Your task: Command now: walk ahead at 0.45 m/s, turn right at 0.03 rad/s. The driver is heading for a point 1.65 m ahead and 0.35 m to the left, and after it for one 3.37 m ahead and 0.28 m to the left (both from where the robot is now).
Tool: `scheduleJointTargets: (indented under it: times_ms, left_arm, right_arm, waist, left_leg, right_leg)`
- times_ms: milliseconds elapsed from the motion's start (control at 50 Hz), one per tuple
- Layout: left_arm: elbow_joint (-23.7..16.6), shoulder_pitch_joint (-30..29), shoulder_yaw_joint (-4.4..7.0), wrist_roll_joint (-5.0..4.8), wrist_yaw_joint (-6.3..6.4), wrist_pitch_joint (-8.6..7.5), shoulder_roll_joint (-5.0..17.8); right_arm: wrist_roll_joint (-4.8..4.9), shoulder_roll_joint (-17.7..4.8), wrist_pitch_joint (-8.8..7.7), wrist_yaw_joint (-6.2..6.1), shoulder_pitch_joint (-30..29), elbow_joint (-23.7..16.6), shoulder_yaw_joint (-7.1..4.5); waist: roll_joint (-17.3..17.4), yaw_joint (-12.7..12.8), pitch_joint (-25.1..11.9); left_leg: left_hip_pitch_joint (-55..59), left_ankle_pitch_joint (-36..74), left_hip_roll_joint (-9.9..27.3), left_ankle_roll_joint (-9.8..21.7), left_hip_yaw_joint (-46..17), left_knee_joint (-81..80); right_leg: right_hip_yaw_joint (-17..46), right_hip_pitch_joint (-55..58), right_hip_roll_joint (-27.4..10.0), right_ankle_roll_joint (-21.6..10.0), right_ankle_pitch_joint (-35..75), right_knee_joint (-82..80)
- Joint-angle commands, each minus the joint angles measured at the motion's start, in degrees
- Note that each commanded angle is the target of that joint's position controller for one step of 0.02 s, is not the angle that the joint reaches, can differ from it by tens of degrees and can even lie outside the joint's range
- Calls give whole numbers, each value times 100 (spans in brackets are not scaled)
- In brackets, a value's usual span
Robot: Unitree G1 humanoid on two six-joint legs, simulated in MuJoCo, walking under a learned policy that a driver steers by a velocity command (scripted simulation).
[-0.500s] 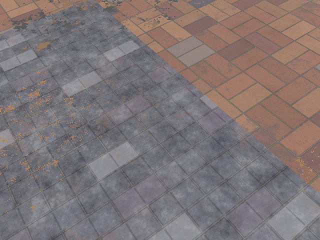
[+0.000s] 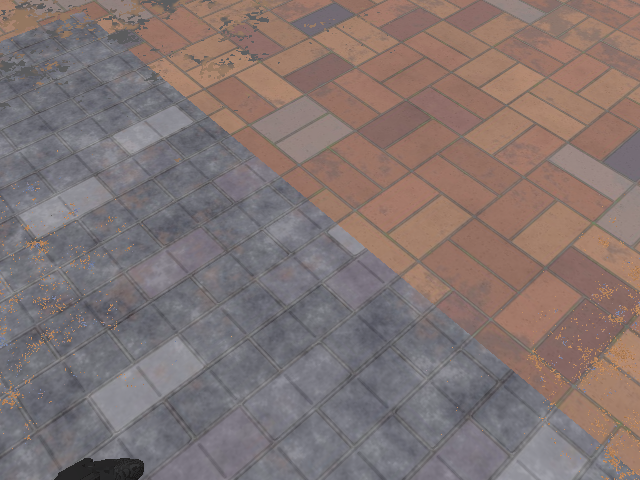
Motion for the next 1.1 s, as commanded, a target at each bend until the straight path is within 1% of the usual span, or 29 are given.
scheduleJointTargets:
  times_ms: [20, 40, 80, 100, 120, 140, 160, 180, 200, 220, 280, 340, 400, 500, 560, 580, 600, 620, 640, 660, 680, 700, 720, 740, 780, 840, 940, 1000, 1100]
  left_arm:
    - [-617, -714, 98, -40, -59, -150, 456]
    - [-557, -440, 157, -25, -43, -151, 579]
    - [-117, 1076, 393, 2, 63, -110, 995]
    - [36, 2020, 493, 110, 143, -63, 1448]
    - [113, 2159, 486, 132, 84, -85, 1675]
    - [99, 1851, 332, 79, 88, -108, 1097]
    - [91, 1492, 264, 54, 109, -106, 916]
    - [72, 1165, 233, 87, 108, -103, 833]
    - [52, 935, 198, 140, 92, -112, 701]
    - [47, 799, 172, 191, 95, -134, 607]
    - [194, 751, 192, 111, 108, -255, 630]
    - [365, 923, 214, 105, 165, -266, 735]
    - [486, 1145, 230, 69, 217, -212, 854]
    - [811, 1699, 273, -6, 252, -76, 1022]
    - [903, 1692, 312, -7, 292, 33, 1119]
    - [902, 1615, 324, 7, 305, 65, 1176]
    - [897, 1539, 290, 33, 319, 107, 1111]
    - [790, 1592, 175, 139, 341, 108, 868]
    - [680, 2415, -41, 128, 279, -9, 136]
    - [792, 2129, 25, 53, 241, -138, 540]
    - [605, 1547, 141, -116, 204, -200, 921]
    - [496, 1175, 118, -109, 219, -229, 885]
    - [472, 988, 125, -5, 239, -220, 820]
    - [503, 1108, 145, 32, 247, -164, 762]
    - [617, 1352, 111, 47, 264, -34, 558]
    - [483, 935, 84, 110, 303, 49, 455]
    - [262, -27, 9, 102, 218, -63, 275]
    - [106, -543, -9, 57, 131, -117, 280]
    - [-15, -623, 49, 46, -8, -180, 482]
  right_arm:
    - [69, -1195, -18, -26, -62, -256, -306]
    - [70, -1254, 3, -36, -134, -259, -323]
    - [19, -1076, 32, -69, -152, -284, -248]
    - [-124, -620, 4, -78, -8, -499, -87]
    - [-33, -152, -119, -75, 459, -588, 53]
    - [132, -820, -205, -28, -92, -593, -111]
    - [193, -982, -258, 14, -584, -729, -156]
    - [101, -891, -290, -1, -793, -741, -133]
    - [12, -831, -274, 5, -832, -727, -152]
    - [7, -759, -224, 31, -693, -682, -152]
    - [-30, -541, -66, 27, -666, -658, -110]
    - [-103, -478, -62, 12, -1297, -875, -75]
    - [-74, -330, -156, 91, -1954, -1035, -3]
    - [-8, -394, -233, 256, -2701, -1336, -3]
    - [-28, -554, -240, 311, -2520, -1364, -66]
    - [-38, -679, -236, 292, -2148, -1284, -131]
    - [-47, -887, -224, 243, -1331, -1056, -258]
    - [-81, -1217, -195, 178, -334, -856, -367]
    - [-151, -1751, -181, 187, 21, -759, -478]
    - [-95, -1193, -173, 195, 148, -775, -337]
    - [-85, -994, -174, 183, -269, -789, -251]
    - [-86, -909, -166, 175, -680, -838, -219]
    - [-124, -774, -172, 189, -963, -844, -184]
    - [-178, -659, -208, 197, -1116, -859, -148]
    - [-146, -620, -282, 211, -1191, -804, -152]
    - [-118, -767, -324, 158, -1047, -625, -199]
    - [-67, -926, -228, 54, -715, -410, -229]
    - [-28, -1019, -162, 37, -385, -213, -256]
    - [18, -1123, -1, -30, -324, -16, -320]
  waist:
    - [950, 202, 449]
    - [980, 420, 267]
    - [780, 1218, -784]
    - [-188, 1448, -1726]
    - [-1679, 1100, -2414]
    - [-1100, 1231, -1669]
    - [-795, 1134, -903]
    - [-266, 961, -584]
    - [-225, 784, -341]
    - [-354, 611, -333]
    - [-278, 428, -129]
    - [-106, 560, 172]
    - [-72, 809, 285]
    - [-57, 1044, 401]
    - [-201, 825, 186]
    - [-296, 597, -87]
    - [-234, 157, -615]
    - [100, -221, -1452]
    - [1620, 167, -2270]
    - [1436, -83, -2473]
    - [1047, -38, -1503]
    - [592, 134, -914]
    - [373, 302, -501]
    - [537, 511, -411]
    - [657, 672, -403]
    - [523, 650, -111]
    - [475, 317, 125]
    - [466, 114, 250]
    - [588, 297, 189]
  left_leg:
    - [-416, 2034, 1427, 957, -755, -338]
    - [-330, 2967, 1420, 883, -655, 13]
    - [-907, 4235, 961, 575, -127, 1978]
    - [-2464, 2437, 523, 295, 105, 4049]
    - [-3866, -1344, -400, 111, -472, 5557]
    - [-4529, -1210, -51, 161, -836, 6113]
    - [-4747, -679, 230, 254, -616, 6061]
    - [-4544, -186, 462, 263, -502, 5807]
    - [-4349, 148, 616, 232, -490, 5524]
    - [-4045, 369, 727, 204, -526, 5423]
    - [-3949, 613, 786, 24, -417, 5007]
    - [-4325, 1431, 796, -135, -369, 4034]
    - [-4052, 2370, 593, -107, -155, 2757]
    - [-4112, 2418, 381, 99, -147, 1815]
    - [-3735, 1716, 192, 332, -48, 1603]
    - [-3161, 1522, 7, 445, 116, 1563]
    - [-2027, 1613, -172, 618, 298, 1458]
    - [-241, 1858, 515, 910, -405, 1772]
    - [1900, 495, 1954, 1883, -3272, 1325]
    - [1999, -146, 2065, 1842, -4380, 519]
    - [1297, -205, 1915, 1567, -3505, 408]
    - [409, 327, 1705, 1433, -2774, 306]
    - [-340, 933, 1480, 1383, -2253, 144]
    - [-816, 1322, 1305, 1331, -1899, -26]
    - [-1227, 1688, 1142, 1410, -1482, -325]
    - [-1370, 2054, 1110, 1482, -1046, -595]
    - [-1145, 1985, 879, 1221, -456, -688]
    - [-798, 1871, 1036, 1213, -452, -588]
    - [79, 2724, 1416, 1038, -586, 31]
  right_leg:
    - [-137, 325, 165, -216, -49, -384]
    - [-211, 758, 275, -340, -141, -478]
    - [-277, 2999, 363, -682, -113, -555]
    - [1444, 4907, -976, -1167, -714, -509]
    - [4193, 5687, -1953, -1847, -2241, -1561]
    - [4032, 5186, -1790, -1624, -2701, -1923]
    - [3152, 4450, -1621, -1451, -2205, -1953]
    - [2572, 3757, -1379, -1368, -1485, -2024]
    - [2125, 3233, -1156, -1356, -881, -2162]
    - [1866, 2893, -1029, -1367, -595, -2322]
    - [1309, 2376, -941, -1512, -20, -2701]
    - [899, 2364, -843, -1494, 347, -2862]
    - [469, 2392, -652, -1298, 487, -2877]
    - [519, 3294, -1027, -1198, 552, -2561]
    - [535, 3842, -1178, -1023, 1625, -2012]
    - [456, 3898, -1095, -945, 2599, -1523]
    - [233, 3691, -828, -800, 3304, -516]
    - [57, 2644, -546, -603, 2210, 1050]
    - [-6, 215, 537, -166, -1304, 3332]
    - [844, -478, 576, -214, -2871, 3975]
    - [778, -947, 250, -271, -2539, 4182]
    - [545, -871, -62, -285, -2001, 3915]
    - [459, -699, -254, -256, -1639, 3549]
    - [504, -315, -431, -234, -1355, 3296]
    - [438, 49, -486, -124, -1128, 3052]
    - [391, -317, -562, 52, -594, 2345]
    - [195, -280, -380, 94, 878, 484]
    - [106, -226, -240, 47, 1029, -101]
    - [98, -46, -72, -300, 151, -603]
Keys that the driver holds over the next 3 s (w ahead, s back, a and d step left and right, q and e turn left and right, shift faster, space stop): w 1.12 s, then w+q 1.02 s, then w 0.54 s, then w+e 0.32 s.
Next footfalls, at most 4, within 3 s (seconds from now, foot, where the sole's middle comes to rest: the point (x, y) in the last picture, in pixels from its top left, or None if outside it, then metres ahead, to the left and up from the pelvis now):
0.08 right None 0.21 -0.14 -0.78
0.62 left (249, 452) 0.53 0.10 -0.78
1.16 right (345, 321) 0.83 -0.14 -0.78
1.70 left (229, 242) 1.09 0.13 -0.78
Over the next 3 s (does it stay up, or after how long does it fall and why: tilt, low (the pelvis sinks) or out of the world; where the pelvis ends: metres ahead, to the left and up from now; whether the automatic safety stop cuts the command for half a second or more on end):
stays up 1.54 0.37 0.01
